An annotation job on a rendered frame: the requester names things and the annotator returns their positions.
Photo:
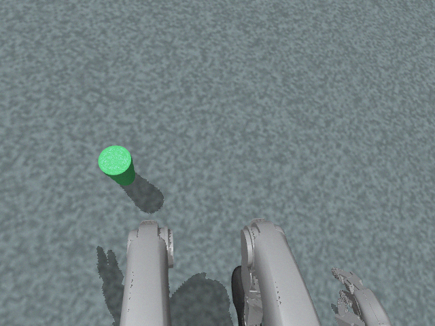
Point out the right robot foot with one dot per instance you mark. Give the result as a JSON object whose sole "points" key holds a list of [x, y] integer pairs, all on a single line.
{"points": [[238, 294]]}

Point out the right robot hand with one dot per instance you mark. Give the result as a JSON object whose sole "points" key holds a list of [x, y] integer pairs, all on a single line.
{"points": [[365, 304]]}

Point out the cup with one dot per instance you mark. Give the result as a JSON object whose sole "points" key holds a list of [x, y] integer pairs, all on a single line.
{"points": [[117, 163]]}

